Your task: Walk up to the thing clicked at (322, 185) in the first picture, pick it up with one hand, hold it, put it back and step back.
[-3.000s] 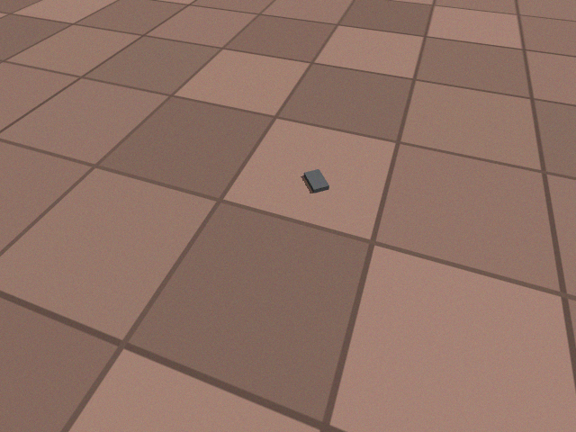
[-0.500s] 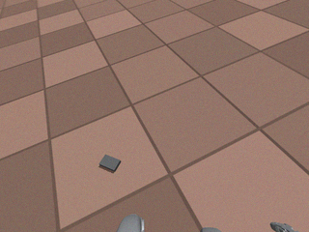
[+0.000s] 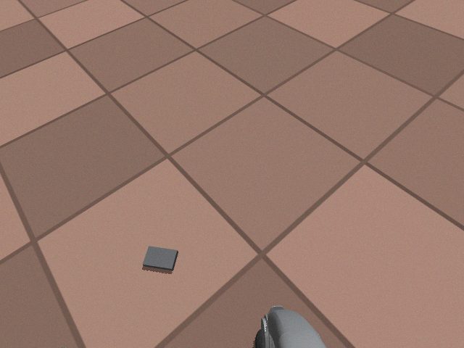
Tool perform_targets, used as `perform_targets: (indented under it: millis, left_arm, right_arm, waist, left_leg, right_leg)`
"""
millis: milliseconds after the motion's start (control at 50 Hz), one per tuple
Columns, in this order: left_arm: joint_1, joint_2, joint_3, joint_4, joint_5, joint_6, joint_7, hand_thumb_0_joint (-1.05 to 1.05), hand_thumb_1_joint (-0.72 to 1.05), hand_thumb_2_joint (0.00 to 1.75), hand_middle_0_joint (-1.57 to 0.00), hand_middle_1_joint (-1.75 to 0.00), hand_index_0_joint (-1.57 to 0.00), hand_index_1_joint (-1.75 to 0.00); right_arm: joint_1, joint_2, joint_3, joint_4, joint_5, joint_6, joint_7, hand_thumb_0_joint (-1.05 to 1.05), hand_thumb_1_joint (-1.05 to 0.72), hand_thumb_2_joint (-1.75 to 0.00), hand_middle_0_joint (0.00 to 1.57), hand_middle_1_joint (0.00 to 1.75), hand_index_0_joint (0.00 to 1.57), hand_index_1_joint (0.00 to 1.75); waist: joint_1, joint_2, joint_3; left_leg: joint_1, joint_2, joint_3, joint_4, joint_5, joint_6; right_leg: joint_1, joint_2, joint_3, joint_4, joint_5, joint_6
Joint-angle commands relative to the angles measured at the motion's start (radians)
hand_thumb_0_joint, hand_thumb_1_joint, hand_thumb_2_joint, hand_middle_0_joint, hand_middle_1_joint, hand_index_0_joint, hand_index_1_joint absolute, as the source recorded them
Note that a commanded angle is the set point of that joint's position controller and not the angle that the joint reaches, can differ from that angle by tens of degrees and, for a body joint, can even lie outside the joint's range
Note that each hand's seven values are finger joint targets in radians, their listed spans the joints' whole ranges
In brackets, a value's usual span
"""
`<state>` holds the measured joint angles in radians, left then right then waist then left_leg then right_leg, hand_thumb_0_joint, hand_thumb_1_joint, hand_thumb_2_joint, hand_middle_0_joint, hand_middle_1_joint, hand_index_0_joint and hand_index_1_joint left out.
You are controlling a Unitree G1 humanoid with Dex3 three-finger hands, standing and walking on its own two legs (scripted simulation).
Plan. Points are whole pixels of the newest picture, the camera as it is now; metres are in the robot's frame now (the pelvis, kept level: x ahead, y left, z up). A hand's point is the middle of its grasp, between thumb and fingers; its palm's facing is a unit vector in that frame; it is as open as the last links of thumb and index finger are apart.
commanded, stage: walk up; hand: left
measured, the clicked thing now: (160, 258) +0.56 +0.30 -0.74
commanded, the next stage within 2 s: none
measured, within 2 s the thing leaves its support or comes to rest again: neither
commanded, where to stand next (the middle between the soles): +0.14 +0.21 m, yaw -15 degrees
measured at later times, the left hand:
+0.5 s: hand out of the picture +0.11 +0.57 -0.15, palm faces -0.13 -0.75 -0.65, open 7.4 cm
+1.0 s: hand (15, 289) +0.31 +0.47 -0.16, palm faces -0.39 -0.88 -0.27, open 7.4 cm
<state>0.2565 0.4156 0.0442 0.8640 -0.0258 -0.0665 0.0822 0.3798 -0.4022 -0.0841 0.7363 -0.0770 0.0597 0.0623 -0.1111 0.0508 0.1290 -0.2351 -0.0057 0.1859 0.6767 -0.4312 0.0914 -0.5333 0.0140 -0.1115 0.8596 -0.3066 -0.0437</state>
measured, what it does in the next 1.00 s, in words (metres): steps to the left, turning right: right foot, then left foot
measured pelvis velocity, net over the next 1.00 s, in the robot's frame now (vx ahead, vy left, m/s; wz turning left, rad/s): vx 0.12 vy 0.28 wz -0.29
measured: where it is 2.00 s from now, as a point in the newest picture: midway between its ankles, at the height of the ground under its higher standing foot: outside the picture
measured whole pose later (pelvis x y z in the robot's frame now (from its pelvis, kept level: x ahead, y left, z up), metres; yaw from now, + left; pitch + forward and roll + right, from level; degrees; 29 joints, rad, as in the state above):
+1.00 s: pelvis +0.12 +0.28 +0.01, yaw -16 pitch +0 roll +1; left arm 0.10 0.37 0.03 0.89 0.02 0.06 -0.03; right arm 0.40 -0.35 -0.04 0.90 -0.02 -0.05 -0.04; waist -0.07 -0.08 0.15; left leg -0.07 0.00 0.21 0.52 -0.45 0.03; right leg -0.43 0.03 0.03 0.76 -0.26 -0.04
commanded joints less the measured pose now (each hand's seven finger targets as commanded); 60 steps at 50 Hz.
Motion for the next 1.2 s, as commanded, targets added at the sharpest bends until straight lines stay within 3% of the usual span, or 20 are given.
perform_targets:
  millis: [0,20,40,80,180,340,420,440,460,480,500,560,680,760,940,1020,1040,1080,1120,1180]
  left_arm:
    - [0.375,0.241,0.101,0.033,0.008,-0.011,0.048,0.0,0.9,0.9,-0.2,-0.3,-0.2,-0.3]
    - [0.416,0.296,0.123,0.024,0.017,-0.009,0.061,0.0,0.9,0.9,-0.2,-0.3,-0.2,-0.3]
    - [0.378,0.345,0.131,-0.024,0.022,-0.006,0.071,0.0,0.9,0.9,-0.2,-0.3,-0.2,-0.3]
    - [0.146,0.35,0.124,-0.112,0.014,-0.003,0.086,0.0,0.9,0.9,-0.2,-0.3,-0.2,-0.3]
    - [0.071,0.319,0.108,-0.109,0.047,-0.033,0.063,0.0,0.9,0.9,-0.2,-0.3,-0.2,-0.3]
    - [0.089,0.412,0.151,-0.086,0.081,-0.027,0.043,0.0,0.9,0.9,-0.2,-0.3,-0.2,-0.3]
    - [-0.055,0.34,0.132,-0.092,0.09,0.001,0.036,0.0,0.9,0.9,-0.2,-0.3,-0.2,-0.3]
    - [-0.027,0.234,0.101,-0.089,0.081,0.012,0.04,0.0,0.9,0.9,-0.2,-0.3,-0.2,-0.3]
    - [0.018,0.151,0.06,-0.099,0.07,0.009,0.039,0.0,0.9,0.9,-0.2,-0.3,-0.2,-0.3]
    - [-0.022,0.224,0.074,-0.103,0.064,0.003,0.052,0.0,0.9,0.9,-0.2,-0.3,-0.2,-0.3]
    - [-0.065,0.282,0.074,-0.089,0.066,-0.008,0.048,0.0,0.9,0.9,-0.2,-0.3,-0.2,-0.3]
    - [0.065,0.293,0.096,0.038,0.022,-0.005,-0.005,0.0,0.9,0.9,-0.2,-0.3,-0.2,-0.3]
    - [0.02,0.19,0.079,0.005,0.027,0.033,-0.074,0.0,0.9,0.9,-0.2,-0.3,-0.2,-0.3]
    - [-0.069,0.157,0.057,-0.053,0.029,0.066,-0.089,0.0,0.9,0.9,-0.2,-0.3,-0.2,-0.3]
    - [-0.219,0.106,0.025,-0.074,0.045,0.097,-0.102,0.0,0.9,0.9,-0.2,-0.3,-0.2,-0.3]
    - [-0.092,0.12,0.051,-0.029,0.046,0.081,-0.1,0.0,0.9,0.9,-0.2,-0.3,-0.2,-0.3]
    - [0.013,0.18,0.074,-0.002,0.052,0.074,-0.094,0.0,0.9,0.9,-0.2,-0.3,-0.2,-0.3]
    - [0.105,0.229,0.093,-0.012,0.026,0.08,-0.073,0.0,0.9,0.9,-0.2,-0.3,-0.2,-0.3]
    - [-0.002,0.176,0.083,-0.045,0.011,0.09,-0.06,0.0,0.9,0.9,-0.2,-0.3,-0.2,-0.3]
    - [-0.144,0.135,0.069,-0.085,0.039,0.081,-0.061,0.0,0.9,0.9,-0.2,-0.3,-0.2,-0.3]
  right_arm:
    - [-0.153,-0.182,-0.06,-0.177,0.016,-0.021,-0.018,0.0,-0.9,-0.9,0.2,0.3,0.2,0.3]
    - [-0.094,-0.144,-0.047,-0.175,0.022,-0.019,-0.019,0.0,-0.9,-0.9,0.2,0.3,0.2,0.3]
    - [-0.019,-0.137,-0.042,-0.172,0.023,-0.009,-0.021,0.0,-0.9,-0.9,0.2,0.3,0.2,0.3]
    - [0.022,-0.254,-0.085,-0.15,0.009,0.021,-0.037,0.0,-0.9,-0.9,0.2,0.3,0.2,0.3]
    - [-0.032,-0.249,-0.08,-0.114,0.011,0.031,-0.003,0.0,-0.9,-0.9,0.2,0.3,0.2,0.3]
    - [-0.083,-0.24,-0.093,-0.116,0.016,0.047,0.028,0.0,-0.9,-0.9,0.2,0.3,0.2,0.3]
    - [0.189,-0.25,-0.117,-0.006,0.03,0.02,0.005,0.0,-0.9,-0.9,0.2,0.3,0.2,0.3]
    - [0.247,-0.293,-0.124,0.015,0.013,0.006,-0.008,0.0,-0.9,-0.9,0.2,0.3,0.2,0.3]
    - [0.201,-0.365,-0.132,-0.009,0.008,-0.013,-0.021,0.0,-0.9,-0.9,0.2,0.3,0.2,0.3]
    - [0.034,-0.476,-0.137,-0.037,0.04,-0.028,-0.025,0.0,-0.9,-0.9,0.2,0.3,0.2,0.3]
    - [-0.104,-0.477,-0.13,-0.058,0.037,-0.041,-0.032,0.0,-0.9,-0.9,0.2,0.3,0.2,0.3]
    - [-0.103,-0.331,-0.081,-0.021,0.039,-0.09,-0.057,0.0,-0.9,-0.9,0.2,0.3,0.2,0.3]
    - [0.064,-0.243,-0.043,0.091,0.065,-0.151,-0.086,0.0,-0.9,-0.9,0.2,0.3,0.2,0.3]
    - [0.081,-0.216,-0.037,0.099,0.059,-0.149,-0.106,0.0,-0.9,-0.9,0.2,0.3,0.2,0.3]
    - [0.086,-0.223,-0.041,0.119,0.057,-0.125,-0.129,0.0,-0.9,-0.9,0.2,0.3,0.2,0.3]
    - [0.035,-0.221,-0.032,0.104,0.066,-0.123,-0.126,0.0,-0.9,-0.9,0.2,0.3,0.2,0.3]
    - [0.003,-0.204,-0.021,0.078,0.081,-0.13,-0.124,0.0,-0.9,-0.9,0.2,0.3,0.2,0.3]
    - [-0.052,-0.183,-0.006,0.047,0.101,-0.133,-0.135,0.0,-0.9,-0.9,0.2,0.3,0.2,0.3]
    - [-0.059,-0.2,-0.013,0.073,0.089,-0.138,-0.139,0.0,-0.9,-0.9,0.2,0.3,0.2,0.3]
    - [0.001,-0.163,0.003,0.104,0.09,-0.124,-0.13,0.0,-0.9,-0.9,0.2,0.3,0.2,0.3]
  waist:
    - [0.204,-0.025,-0.224]
    - [0.231,-0.158,-0.255]
    - [0.188,-0.228,-0.319]
    - [0.121,-0.073,-0.254]
    - [0.078,-0.084,-0.037]
    - [0.102,-0.31,-0.048]
    - [-0.051,-0.132,-0.186]
    - [-0.091,0.146,-0.123]
    - [-0.061,0.337,-0.07]
    - [0.0,0.293,0.022]
    - [0.042,0.198,0.124]
    - [0.097,0.072,0.106]
    - [0.096,0.039,0.009]
    - [0.079,0.071,-0.012]
    - [0.034,0.084,-0.074]
    - [0.125,0.031,-0.18]
    - [0.186,-0.06,-0.251]
    - [0.261,-0.28,-0.316]
    - [0.195,-0.098,-0.181]
    - [0.102,-0.128,-0.063]
  left_leg:
    - [-0.128,0.154,-0.117,0.179,0.622,-0.063]
    - [-0.315,0.1,-0.139,0.41,0.254,-0.12]
    - [-0.466,0.044,-0.215,0.593,-0.173,-0.166]
    - [-0.504,0.091,-0.343,0.79,-0.183,-0.185]
    - [-0.379,0.134,-0.311,0.701,0.018,-0.102]
    - [-0.265,0.133,-0.173,0.42,-0.061,-0.099]
    - [0.13,0.055,-0.097,0.065,-0.098,-0.078]
    - [0.098,0.115,-0.298,-0.158,-0.309,-0.065]
    - [0.004,0.319,-0.7,-0.348,-0.618,-0.068]
    - [-0.103,0.451,-1.011,-0.596,-0.759,0.038]
    - [-0.175,0.494,-1.069,-0.623,-0.74,0.076]
    - [-0.09,0.279,-0.58,-0.393,-0.313,-0.07]
    - [0.211,0.265,-0.341,-0.274,0.624,-0.105]
    - [0.242,0.25,-0.251,-0.301,0.794,-0.126]
    - [0.366,0.269,-0.191,-0.223,0.883,-0.121]
    - [0.243,0.233,-0.136,0.067,0.988,-0.087]
    - [0.055,0.194,-0.119,0.254,0.826,-0.107]
    - [-0.379,-0.061,-0.14,0.673,-0.222,-0.176]
    - [-0.307,0.023,-0.276,0.664,-0.219,-0.138]
    - [-0.169,0.004,-0.213,0.454,-0.065,-0.095]
  right_leg:
    - [0.519,-0.037,0.055,-0.348,0.278,-0.028]
    - [0.688,-0.144,0.272,-0.381,0.257,-0.095]
    - [0.744,-0.422,0.664,-0.393,0.254,-0.201]
    - [0.531,-0.545,0.827,-0.475,-0.02,-0.352]
    - [0.098,-0.278,0.427,-0.452,-0.181,-0.188]
    - [-0.056,-0.172,0.386,-0.39,-0.433,-0.132]
    - [-0.201,-0.123,0.254,-0.091,-0.386,-0.057]
    - [-0.324,0.022,0.217,0.247,-0.381,-0.021]
    - [-0.511,0.12,0.188,0.551,-0.357,0.016]
    - [-0.523,0.073,0.275,0.588,-0.272,-0.013]
    - [-0.493,-0.006,0.286,0.562,-0.195,-0.013]
    - [-0.363,-0.027,0.277,0.479,0.022,0.015]
    - [-0.271,0.015,0.29,0.302,0.125,0.024]
    - [-0.183,0.038,0.247,0.169,0.111,0.028]
    - [-0.035,0.015,0.116,-0.136,0.024,-0.003]
    - [0.37,0.021,0.07,-0.427,0.153,-0.062]
    - [0.596,-0.045,0.188,-0.376,0.396,-0.129]
    - [0.821,-0.402,0.743,-0.374,0.803,-0.457]
    - [0.568,-0.359,0.531,-0.423,0.781,-0.38]
    - [0.295,-0.187,0.266,-0.398,0.829,-0.227]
